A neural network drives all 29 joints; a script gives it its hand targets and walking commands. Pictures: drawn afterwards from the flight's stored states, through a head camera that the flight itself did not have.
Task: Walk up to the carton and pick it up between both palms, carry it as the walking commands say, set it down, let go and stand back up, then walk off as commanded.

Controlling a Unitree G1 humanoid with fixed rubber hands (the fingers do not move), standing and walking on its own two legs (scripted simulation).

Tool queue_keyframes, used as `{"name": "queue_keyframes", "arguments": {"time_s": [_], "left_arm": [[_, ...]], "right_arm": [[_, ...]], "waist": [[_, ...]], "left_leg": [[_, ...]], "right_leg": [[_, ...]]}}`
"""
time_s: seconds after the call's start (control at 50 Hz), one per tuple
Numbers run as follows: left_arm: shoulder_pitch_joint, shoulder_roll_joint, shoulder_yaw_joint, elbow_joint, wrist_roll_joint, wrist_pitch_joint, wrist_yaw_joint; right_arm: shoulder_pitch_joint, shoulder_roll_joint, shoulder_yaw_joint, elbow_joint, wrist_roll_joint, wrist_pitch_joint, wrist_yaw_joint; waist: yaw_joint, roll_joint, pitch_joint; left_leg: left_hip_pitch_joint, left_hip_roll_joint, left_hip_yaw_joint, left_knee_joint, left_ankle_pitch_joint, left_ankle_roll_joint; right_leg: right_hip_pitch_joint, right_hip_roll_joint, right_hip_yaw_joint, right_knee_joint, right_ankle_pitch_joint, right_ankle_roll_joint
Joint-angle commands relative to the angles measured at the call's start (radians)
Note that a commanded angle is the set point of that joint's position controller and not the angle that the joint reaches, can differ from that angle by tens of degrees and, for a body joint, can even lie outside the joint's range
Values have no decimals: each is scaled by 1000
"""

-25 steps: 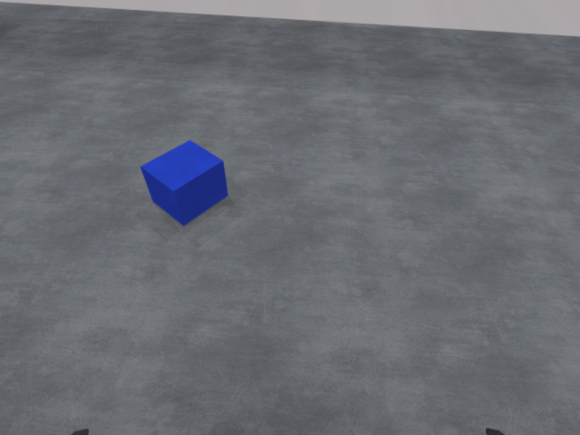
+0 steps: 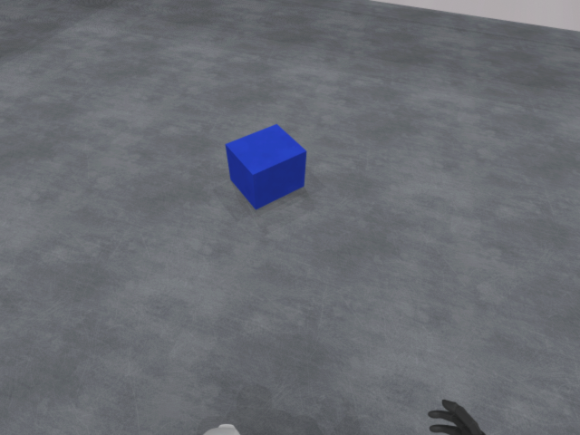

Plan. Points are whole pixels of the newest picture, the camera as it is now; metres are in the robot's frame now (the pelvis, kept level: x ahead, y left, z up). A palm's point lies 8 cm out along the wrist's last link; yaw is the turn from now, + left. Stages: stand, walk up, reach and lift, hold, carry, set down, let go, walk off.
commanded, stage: walk up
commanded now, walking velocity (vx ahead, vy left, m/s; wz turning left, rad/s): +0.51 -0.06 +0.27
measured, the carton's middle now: (266, 166) +1.33 +0.21 -0.67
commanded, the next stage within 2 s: none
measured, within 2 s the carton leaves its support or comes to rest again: neither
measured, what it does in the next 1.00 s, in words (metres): walks ahead: left foot, then right foot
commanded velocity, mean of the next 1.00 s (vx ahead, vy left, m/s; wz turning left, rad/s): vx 0.50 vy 0.03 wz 0.10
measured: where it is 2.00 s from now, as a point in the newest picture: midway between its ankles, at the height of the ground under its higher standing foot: (272, 267)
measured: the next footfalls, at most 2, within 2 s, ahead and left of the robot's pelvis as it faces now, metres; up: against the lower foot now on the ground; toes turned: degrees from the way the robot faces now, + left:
left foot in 0.06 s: +0.12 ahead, +0.16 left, +0.00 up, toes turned +7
right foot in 0.50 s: +0.41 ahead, -0.11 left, +0.00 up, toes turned -4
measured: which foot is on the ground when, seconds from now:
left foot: up 0.00-0.04, down 0.06-0.50, up 0.52-0.96, down 0.98-1.00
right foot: down 0.00-0.06, up 0.08-0.48, down 0.50-0.98, up 1.00-1.00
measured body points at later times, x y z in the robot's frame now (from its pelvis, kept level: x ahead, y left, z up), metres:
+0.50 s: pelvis +0.25 +0.00 -0.02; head +0.28 +0.00 +0.43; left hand +0.43 +0.26 -0.12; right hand +0.20 -0.26 -0.16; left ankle +0.09 +0.16 -0.74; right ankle +0.37 -0.11 -0.75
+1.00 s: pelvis +0.49 +0.08 -0.02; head +0.51 +0.10 +0.43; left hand +0.37 +0.32 -0.16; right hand +0.68 -0.13 -0.14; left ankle +0.56 +0.21 -0.75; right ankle +0.37 -0.10 -0.73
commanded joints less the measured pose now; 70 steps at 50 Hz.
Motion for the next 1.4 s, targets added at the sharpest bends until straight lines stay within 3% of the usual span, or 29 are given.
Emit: {"name": "queue_keyframes", "arguments": {"time_s": [0.0,0.02,0.04,0.06,0.08,0.14,0.16,0.38,0.42,0.46,0.48,0.5,0.54,0.56,0.6,0.64,0.82,0.88,0.94,0.96,0.98,1.0,1.02,1.04,1.08,1.14,1.3,1.34,1.38], "left_arm": [[-69,153,30,-44,-11,-3,-8],[-58,132,26,-41,-13,1,-10],[-35,81,12,-56,-9,-1,-9],[-102,21,1,-133,1,-15,-9],[-131,68,19,-156,9,-8,-7],[-120,44,10,-115,-5,-10,-17],[-87,36,11,-98,-3,1,-23],[-356,-13,15,-188,-24,27,-58],[-316,-3,15,-181,-21,11,-47],[-93,66,45,-88,-12,-7,-22],[73,153,66,-48,7,-16,-9],[145,268,77,-36,10,-14,1],[51,211,63,-55,-5,-6,10],[-23,135,46,-59,-13,-13,12],[-99,55,27,-62,-17,-30,10],[-66,51,20,-54,-16,-37,4],[78,71,31,-35,-11,-29,18],[48,70,36,-34,-17,-23,2],[68,82,40,-28,-25,-14,1],[89,53,33,-31,-29,-11,0],[85,-21,16,-69,-23,-20,3],[63,-28,17,-106,-12,-18,9],[29,16,32,-77,-4,-13,8],[-11,11,32,-71,-6,-14,4],[-9,-24,17,-55,-8,-1,-5],[-45,-34,12,-51,-11,36,-20],[-345,-50,-1,-120,-27,51,-49],[-374,-51,1,-134,-27,37,-45],[-363,-44,9,-124,-24,28,-29]], "right_arm": [[13,-67,-17,-39,-3,-29,-18],[145,-110,-34,11,-9,-40,-31],[319,-194,-65,70,-20,-53,-48],[481,-332,-97,78,-34,-67,-74],[473,-352,-96,60,-24,-67,-81],[195,-134,-44,19,2,-73,-80],[171,-110,-39,10,2,-84,-79],[290,-128,-49,67,-3,-98,-98],[297,-128,-47,100,-4,-91,-101],[347,-86,-33,120,-13,-83,-98],[338,-48,-20,89,-17,-90,-97],[354,1,-9,46,2,-96,-98],[313,-75,-42,82,-9,-74,-94],[300,-52,-44,88,-12,-71,-91],[305,-27,-40,96,-17,-54,-70],[286,-15,-33,85,-18,-29,-53],[-43,29,-2,-21,-5,-16,-9],[-67,23,-4,-25,-1,-39,-21],[90,-34,-24,38,-18,-65,-46],[230,-82,-41,92,-26,-79,-61],[377,-198,-75,115,-43,-92,-81],[448,-269,-90,105,-18,-82,-83],[413,-238,-77,92,-15,-85,-82],[327,-176,-61,85,-11,-92,-83],[200,-62,-32,71,-3,-109,-84],[234,-34,-26,89,0,-124,-86],[344,-56,-31,126,-6,-115,-102],[381,-46,-31,156,-9,-105,-105],[405,-44,-31,177,-12,-93,-112]], "waist": [[-79,-248,4],[-139,-128,-59],[-216,129,-123],[-278,435,-168],[-254,314,-205],[-103,129,1],[-78,139,-3],[-127,162,71],[-90,209,39],[-1,5,-112],[59,-157,-193],[62,-387,-265],[-4,-97,-163],[-40,-61,-87],[-86,-106,-35],[-91,-163,-28],[-23,-172,104],[-40,-287,60],[-104,-98,-2],[-147,24,-86],[-206,326,-152],[-230,386,-239],[-198,193,-201],[-158,112,-97],[-82,120,-14],[-73,169,-33],[-140,155,81],[-144,239,74],[-137,192,79]], "left_leg": [[272,-38,95,-111,-7,14],[469,-54,112,-138,21,24],[677,26,-27,-187,-66,55],[718,349,-581,-435,-340,130],[654,422,-728,-515,-456,204],[385,245,-390,-477,-151,165],[331,213,-298,-470,-12,150],[362,211,-146,-546,165,149],[354,148,-67,-462,201,129],[239,55,-10,-115,282,103],[53,15,-15,143,19,86],[-158,-101,-26,441,-301,58],[-193,-6,-163,615,-197,47],[-172,42,-143,588,-90,32],[-73,58,-114,529,12,10],[-48,41,-84,500,57,7],[-66,16,8,10,195,-27],[99,-1,58,-107,115,-16],[322,-26,116,-188,77,-2],[507,-18,93,-213,44,21],[654,251,-291,-349,-134,86],[704,395,-602,-499,-273,170],[648,428,-629,-488,-199,184],[537,372,-525,-467,-39,181],[392,243,-303,-460,186,141],[378,213,-152,-470,344,122],[408,191,-26,-540,392,123],[380,126,50,-528,323,122],[383,150,19,-475,377,134]], "right_leg": [[-230,-102,-3,-39,-23,-177],[-313,-54,-49,170,-16,-165],[-487,14,-73,530,-80,-144],[-743,127,7,870,-371,-109],[-782,59,182,968,-314,-132],[-689,-35,183,867,-14,-112],[-614,-30,166,814,22,-96],[-475,53,80,297,198,-63],[-350,70,35,260,154,-75],[11,91,-1,196,135,-105],[189,-76,219,151,37,-135],[267,-355,758,-72,-91,-239],[95,-345,751,-87,-109,-250],[6,-284,593,-71,47,-231],[-132,-182,369,-61,213,-179],[-168,-156,275,-58,310,-161],[-150,-148,154,-157,147,-169],[-174,-106,82,-162,55,-185],[-212,-99,73,69,82,-176],[-275,-35,33,314,115,-154],[-527,75,3,674,-160,-105],[-672,117,96,887,-314,-120],[-700,63,183,970,-236,-126],[-690,23,199,966,-124,-119],[-597,-5,197,868,12,-103],[-547,21,156,790,80,-80],[-543,55,82,401,227,-65],[-432,84,43,328,178,-74],[-393,99,18,308,127,-77]]}}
